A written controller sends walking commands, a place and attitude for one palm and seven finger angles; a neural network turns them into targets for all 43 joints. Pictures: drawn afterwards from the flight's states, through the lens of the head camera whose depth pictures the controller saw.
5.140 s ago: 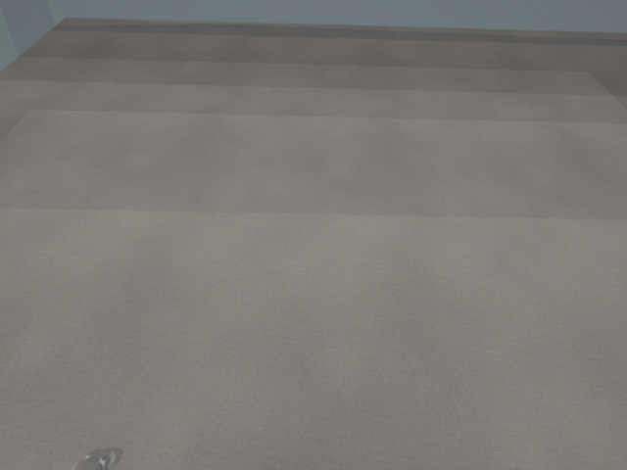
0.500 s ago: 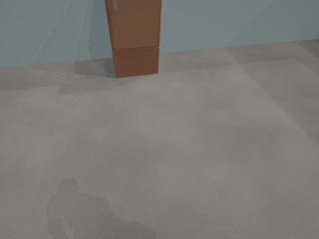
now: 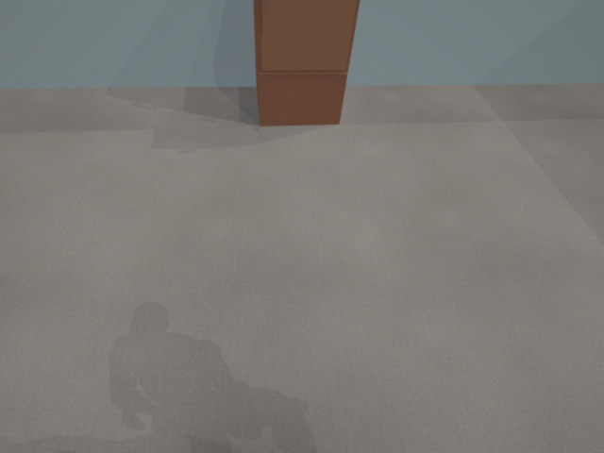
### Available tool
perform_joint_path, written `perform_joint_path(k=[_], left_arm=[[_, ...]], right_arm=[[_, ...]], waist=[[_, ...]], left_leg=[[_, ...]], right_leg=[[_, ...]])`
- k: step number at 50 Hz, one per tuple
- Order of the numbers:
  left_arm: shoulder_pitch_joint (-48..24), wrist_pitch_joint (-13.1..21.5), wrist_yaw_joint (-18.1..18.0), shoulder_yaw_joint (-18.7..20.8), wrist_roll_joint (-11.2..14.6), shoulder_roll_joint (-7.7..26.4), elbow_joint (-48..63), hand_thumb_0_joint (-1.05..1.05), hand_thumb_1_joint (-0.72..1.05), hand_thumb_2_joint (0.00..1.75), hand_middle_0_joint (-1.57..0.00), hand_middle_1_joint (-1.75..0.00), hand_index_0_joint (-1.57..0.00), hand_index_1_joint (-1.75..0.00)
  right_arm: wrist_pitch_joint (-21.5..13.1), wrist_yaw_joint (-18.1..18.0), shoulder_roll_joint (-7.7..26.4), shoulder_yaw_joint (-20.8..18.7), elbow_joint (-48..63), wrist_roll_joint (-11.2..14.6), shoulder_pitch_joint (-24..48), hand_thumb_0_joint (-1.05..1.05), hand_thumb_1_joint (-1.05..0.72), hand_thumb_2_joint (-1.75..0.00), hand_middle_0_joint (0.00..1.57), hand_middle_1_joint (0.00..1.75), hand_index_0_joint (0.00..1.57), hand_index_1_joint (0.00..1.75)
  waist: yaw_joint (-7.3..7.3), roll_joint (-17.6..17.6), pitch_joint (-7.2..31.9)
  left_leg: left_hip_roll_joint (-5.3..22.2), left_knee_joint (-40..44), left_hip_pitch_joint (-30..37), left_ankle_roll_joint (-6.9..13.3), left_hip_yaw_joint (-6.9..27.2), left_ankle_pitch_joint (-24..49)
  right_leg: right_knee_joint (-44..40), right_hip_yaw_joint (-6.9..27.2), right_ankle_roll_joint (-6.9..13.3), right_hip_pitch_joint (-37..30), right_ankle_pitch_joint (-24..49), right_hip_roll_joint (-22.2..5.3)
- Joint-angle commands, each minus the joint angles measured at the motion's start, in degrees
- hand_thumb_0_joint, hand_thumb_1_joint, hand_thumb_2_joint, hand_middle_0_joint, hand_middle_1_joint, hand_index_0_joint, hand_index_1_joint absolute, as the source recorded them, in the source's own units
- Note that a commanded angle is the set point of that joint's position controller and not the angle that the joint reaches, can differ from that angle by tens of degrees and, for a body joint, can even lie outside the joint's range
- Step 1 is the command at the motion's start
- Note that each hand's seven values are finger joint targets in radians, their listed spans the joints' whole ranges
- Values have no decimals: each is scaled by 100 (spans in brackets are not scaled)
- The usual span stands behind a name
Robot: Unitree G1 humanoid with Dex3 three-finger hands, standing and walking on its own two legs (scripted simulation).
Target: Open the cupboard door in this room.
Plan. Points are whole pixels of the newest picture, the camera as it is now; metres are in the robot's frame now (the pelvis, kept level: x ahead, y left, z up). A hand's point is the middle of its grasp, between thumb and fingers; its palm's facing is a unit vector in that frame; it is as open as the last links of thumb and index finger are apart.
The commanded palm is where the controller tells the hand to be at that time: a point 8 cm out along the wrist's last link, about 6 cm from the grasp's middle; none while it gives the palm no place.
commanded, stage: stand and wait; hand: left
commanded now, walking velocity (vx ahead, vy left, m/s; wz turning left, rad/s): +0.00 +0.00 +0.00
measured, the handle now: out of the picture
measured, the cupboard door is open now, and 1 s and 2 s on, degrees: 0 0 0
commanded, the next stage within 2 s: turn or walk to find it in 0.08 s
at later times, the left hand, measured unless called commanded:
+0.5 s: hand out of the picture -0.02 +0.20 -0.19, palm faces +0.20 -0.96 -0.20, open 7.4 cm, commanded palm none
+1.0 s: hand out of the picture -0.01 +0.18 -0.13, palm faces +0.34 -0.90 -0.28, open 7.4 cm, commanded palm none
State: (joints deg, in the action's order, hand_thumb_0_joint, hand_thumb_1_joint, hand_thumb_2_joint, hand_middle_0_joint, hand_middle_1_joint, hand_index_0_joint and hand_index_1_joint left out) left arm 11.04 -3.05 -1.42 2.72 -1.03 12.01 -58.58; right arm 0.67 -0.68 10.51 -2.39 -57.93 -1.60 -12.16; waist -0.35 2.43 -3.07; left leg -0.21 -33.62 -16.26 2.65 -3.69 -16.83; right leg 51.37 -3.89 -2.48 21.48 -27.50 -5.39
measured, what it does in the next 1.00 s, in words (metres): steps on the spot, turning left: right foot, then left foot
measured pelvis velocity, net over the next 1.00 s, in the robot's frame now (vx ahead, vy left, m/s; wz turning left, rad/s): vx -0.04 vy -0.04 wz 0.35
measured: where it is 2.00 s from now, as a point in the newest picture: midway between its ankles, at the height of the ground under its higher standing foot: outside the picture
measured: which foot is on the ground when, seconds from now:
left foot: down 0.00-0.20, up 0.22-0.46, down 0.48-0.90, up 0.92-1.00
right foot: up 0.00-0.16, down 0.18-0.48, up 0.50-0.86, down 0.88-1.00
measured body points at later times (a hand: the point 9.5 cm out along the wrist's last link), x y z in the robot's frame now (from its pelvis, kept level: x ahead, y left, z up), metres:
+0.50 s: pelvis -0.02 +0.01 -0.01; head +0.01 +0.03 +0.44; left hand -0.03 +0.26 -0.17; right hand +0.07 -0.24 -0.15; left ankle -0.03 +0.11 -0.73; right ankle -0.01 -0.13 -0.73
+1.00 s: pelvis -0.04 -0.04 +0.01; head -0.02 -0.06 +0.45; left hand -0.03 +0.23 -0.11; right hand +0.09 -0.26 -0.16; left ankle -0.07 +0.10 -0.67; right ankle -0.01 -0.13 -0.73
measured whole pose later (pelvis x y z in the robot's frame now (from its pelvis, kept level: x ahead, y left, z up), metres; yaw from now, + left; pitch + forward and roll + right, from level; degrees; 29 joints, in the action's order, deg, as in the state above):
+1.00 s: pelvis -0.04 -0.04 +0.01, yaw +20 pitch -1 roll +2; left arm 10.4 -1.0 -1.2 1.9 -1.0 9.6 -51.8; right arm 4.6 1.3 13.9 -5.0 -55.7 -1.5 -12.7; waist -1.6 -3.3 -2.7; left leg -2.2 -57.5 -27.4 -1.3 2.8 -23.0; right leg 31.5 -5.8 1.5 13.1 -17.3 -2.9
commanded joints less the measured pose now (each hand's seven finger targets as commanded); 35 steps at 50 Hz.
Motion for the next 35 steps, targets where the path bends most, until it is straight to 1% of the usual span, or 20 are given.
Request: perform_joint_path(k=[1, 3, 6, 7, 8, 9, 10, 11, 14, 17, 20, 21, 22, 23, 24, 25, 27, 29, 32, 35], left_arm=[[206, 182, 18, -64, 8, 146, 195, 0, 90, 90, -20, -30, -20, -30], [182, 212, 8, -93, 24, 148, 132, 0, 90, 90, -20, -30, -20, -30], [600, 262, -34, -91, 33, 195, -45, 0, 90, 90, -20, -30, -20, -30], [660, 307, -58, -71, 16, 334, -67, 0, 90, 90, -20, -30, -20, -30], [613, 338, -87, -29, -5, 570, -46, 0, 90, 90, -20, -30, -20, -30], [572, 350, -93, 1, -9, 767, 6, 0, 90, 90, -20, -30, -20, -30], [470, 365, -74, 74, -10, 942, 66, 0, 90, 90, -20, -30, -20, -30], [454, 354, -72, 97, -18, 921, 137, 0, 90, 90, -20, -30, -20, -30], [357, 340, -90, 146, -66, 858, 241, 0, 90, 90, -20, -30, -20, -30], [422, 332, -81, 193, -96, 948, 286, 0, 90, 90, -20, -30, -20, -30], [339, 290, -74, 253, -82, 1068, 319, 0, 90, 90, -20, -30, -20, -30], [299, 266, -62, 269, -57, 1056, 347, 0, 90, 90, -20, -30, -20, -30], [262, 230, -44, 256, -9, 1004, 395, 0, 90, 90, -20, -30, -20, -30], [332, 186, -13, 237, 31, 741, 520, 0, 90, 90, -20, -30, -20, -30], [181, 165, 9, 161, 33, 443, 737, 0, 90, 90, -20, -30, -20, -30], [-224, 91, -39, 159, -12, 537, 760, 0, 90, 90, -20, -30, -20, -30], [-224, 97, 20, 193, -10, 526, 663, 0, 90, 90, -20, -30, -20, -30], [-23, 135, 66, 180, -20, 477, 553, 0, 90, 90, -20, -30, -20, -30], [-76, 139, 58, 157, 9, 467, 611, 0, 90, 90, -20, -30, -20, -30], [-175, 120, 41, 141, 21, 450, 716, 0, 90, 90, -20, -30, -20, -30]], right_arm=[[-166, -143, 865, -111, 102, 21, -127, 0, -90, -90, 20, 30, 20, 30], [-161, -142, 820, -110, 2, 35, -236, 0, -90, -90, 20, 30, 20, 30], [-130, -110, 804, -107, -48, 86, -132, 0, -90, -90, 20, 30, 20, 30], [-124, -84, 697, -119, -39, 114, -153, 0, -90, -90, 20, 30, 20, 30], [-110, -47, 564, -108, 2, 143, -140, 0, -90, -90, 20, 30, 20, 30], [-91, -3, 431, -68, 84, 148, -125, 0, -90, -90, 20, 30, 20, 30], [-1, 1, 427, -89, 131, 112, -10, 0, -90, -90, 20, 30, 20, 30], [66, 2, 498, -117, 188, 76, 141, 0, -90, -90, 20, 30, 20, 30], [112, 30, 472, -167, 211, 97, 206, 0, -90, -90, 20, 30, 20, 30], [124, 61, 404, -159, 297, 127, 283, 0, -90, -90, 20, 30, 20, 30], [102, 78, 417, -154, 326, 118, 123, 0, -90, -90, 20, 30, 20, 30], [80, 83, 453, -162, 298, 101, -20, 0, -90, -90, 20, 30, 20, 30], [41, 94, 601, -179, 260, 83, -235, 0, -90, -90, 20, 30, 20, 30], [-7, 92, 1039, -272, 321, 46, -332, 0, -90, -90, 20, 30, 20, 30], [-4, 71, 1476, -368, 363, 15, -546, 0, -90, -90, 20, 30, 20, 30], [-17, 6, 1457, -384, 252, 8, -680, 0, -90, -90, 20, 30, 20, 30], [-25, -48, 1230, -306, 363, 8, -186, 0, -90, -90, 20, 30, 20, 30], [-74, -63, 1119, -254, 448, 15, -18, 0, -90, -90, 20, 30, 20, 30], [-79, -62, 1114, -264, 415, 33, -202, 0, -90, -90, 20, 30, 20, 30], [-37, -44, 1184, -299, 448, 19, -245, 0, -90, -90, 20, 30, 20, 30]], waist=[[15, -960, 436], [-28, -953, 462], [154, -794, 480], [145, -538, 449], [93, -114, 321], [53, 300, 342], [75, 1117, 175], [166, 1351, -41], [135, 720, -79], [192, 667, 116], [92, 769, 236], [14, 673, 331], [-107, 221, 482], [-130, -1028, 592], [-243, -2115, 492], [-422, -1890, 499], [-163, -1384, 317], [-37, -922, 453], [-129, -989, 583], [-163, -940, 544]], left_leg=[[1444, 1589, 860, 705, 1439, 2441], [1376, 1511, 937, 643, 1318, 2761], [1129, 1225, 648, 362, 1190, 2386], [932, 988, 371, 144, 1069, 1995], [671, 734, -97, -76, 837, 1443], [333, 537, -286, -236, 551, 769], [97, 164, -344, -366, 284, 15], [106, -424, -462, -374, 306, -670], [174, -1723, -811, -402, 300, -1132], [192, -1510, -730, -471, 140, -1191], [182, -478, -198, -495, -86, -546], [157, 89, 196, -476, -139, -56], [278, 756, 741, -415, -10, 620], [1188, 1224, 1216, -45, 1346, 1326], [2206, 1685, 1101, 599, 2497, 2227], [2156, 1863, 660, 734, 2632, 1679], [1785, 1764, 534, 728, 2207, 1320], [1510, 1657, 688, 650, 1786, 1742], [1390, 1532, 1021, 673, 1676, 2393], [1424, 1555, 982, 744, 1850, 2187]], right_leg=[[-414, 206, -15, 111, 55, 27], [-1100, 158, -8, -221, 210, 101], [-2532, 19, -30, -1039, 1333, 140], [-2969, 191, 14, -1368, 1826, -35], [-3042, 661, 180, -1581, 2312, -513], [-3100, 985, 409, -1549, 2509, -1029], [-3329, 1301, 718, -1159, 2271, -1333], [-3547, 1427, 986, -894, 2185, -1505], [-3232, 982, 1204, -1059, 3539, -1540], [-2905, 522, 1116, -1328, 4169, -1464], [-2564, 275, 872, -1154, 3714, -1405], [-2332, 95, 681, -997, 3374, -1292], [-1881, -145, 414, -670, 2816, -1128], [-956, -472, 42, 199, 1355, -541], [107, -442, -172, 819, -704, -72], [827, 103, -85, 701, -749, -61], [1242, 343, -50, 952, -90, -115], [1125, 310, -97, 838, 273, -66], [666, 278, -156, 747, 283, 36], [273, 280, -171, 619, 181, 109]])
